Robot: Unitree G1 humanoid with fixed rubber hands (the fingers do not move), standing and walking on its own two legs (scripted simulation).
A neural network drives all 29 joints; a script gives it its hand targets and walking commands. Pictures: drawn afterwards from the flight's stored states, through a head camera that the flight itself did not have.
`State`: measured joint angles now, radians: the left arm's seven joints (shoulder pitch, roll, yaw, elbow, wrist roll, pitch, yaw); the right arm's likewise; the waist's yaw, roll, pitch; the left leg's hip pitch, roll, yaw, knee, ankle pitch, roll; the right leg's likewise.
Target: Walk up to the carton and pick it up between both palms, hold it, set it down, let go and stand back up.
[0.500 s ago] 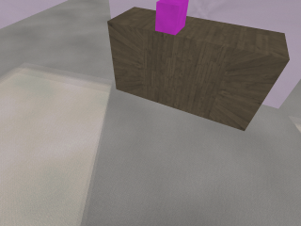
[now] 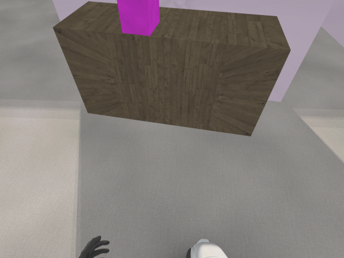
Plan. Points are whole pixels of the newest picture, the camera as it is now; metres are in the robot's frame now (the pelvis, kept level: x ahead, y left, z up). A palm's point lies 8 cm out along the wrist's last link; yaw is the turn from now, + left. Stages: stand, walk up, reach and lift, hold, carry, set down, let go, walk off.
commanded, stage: walk up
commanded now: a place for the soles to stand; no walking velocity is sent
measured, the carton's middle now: (140, 9) +1.36 +0.08 +0.05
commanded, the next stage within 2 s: none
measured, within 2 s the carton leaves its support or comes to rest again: neither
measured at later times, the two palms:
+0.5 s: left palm (74, 236) +0.23 +0.25 -0.13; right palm (216, 154) +0.43 -0.17 -0.08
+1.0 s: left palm (110, 118) +0.63 +0.20 -0.10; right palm (229, 154) +0.46 -0.24 -0.13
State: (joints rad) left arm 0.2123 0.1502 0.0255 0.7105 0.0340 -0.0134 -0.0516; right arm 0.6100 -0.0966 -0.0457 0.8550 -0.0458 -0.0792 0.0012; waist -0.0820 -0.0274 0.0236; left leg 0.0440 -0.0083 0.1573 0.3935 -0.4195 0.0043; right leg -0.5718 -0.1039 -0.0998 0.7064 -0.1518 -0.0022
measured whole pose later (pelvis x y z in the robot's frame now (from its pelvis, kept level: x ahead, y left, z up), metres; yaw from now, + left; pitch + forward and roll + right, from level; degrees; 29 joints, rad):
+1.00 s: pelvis +0.47 +0.01 -0.01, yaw +0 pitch +0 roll +2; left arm 0.20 0.12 0.02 0.63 0.06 -0.06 -0.04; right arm 0.47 -0.19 -0.07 0.77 -0.03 -0.06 0.01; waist -0.07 -0.03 0.00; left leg -0.14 0.08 0.21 0.64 -0.48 -0.01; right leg -0.45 -0.07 -0.12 0.66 -0.22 -0.04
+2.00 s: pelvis +0.78 +0.00 -0.01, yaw -1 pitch -1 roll +0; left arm 0.25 0.06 0.00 0.63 0.04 -0.05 0.02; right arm 0.37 -0.18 -0.05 0.76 -0.04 0.02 0.00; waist -0.03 0.03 0.04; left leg -0.41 0.03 0.02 1.18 -0.55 -0.02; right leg -0.40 -0.03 -0.13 0.67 -0.25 -0.06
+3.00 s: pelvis +0.81 +0.04 +0.01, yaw +4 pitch -2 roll +0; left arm 0.28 0.12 0.00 0.81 0.02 -0.02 0.00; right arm 0.30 -0.14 -0.03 0.79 -0.01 -0.01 0.02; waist 0.00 0.01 0.01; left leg -0.24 -0.02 0.09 0.50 -0.23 0.06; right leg -0.24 -0.07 -0.09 0.49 -0.21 0.03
